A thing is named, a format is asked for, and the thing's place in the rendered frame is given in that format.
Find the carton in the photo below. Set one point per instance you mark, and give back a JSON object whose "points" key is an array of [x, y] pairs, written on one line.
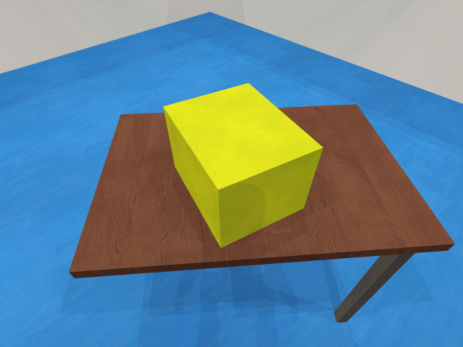
{"points": [[244, 162]]}

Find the table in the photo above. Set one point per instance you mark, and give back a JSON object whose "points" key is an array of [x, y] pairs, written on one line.
{"points": [[361, 204]]}

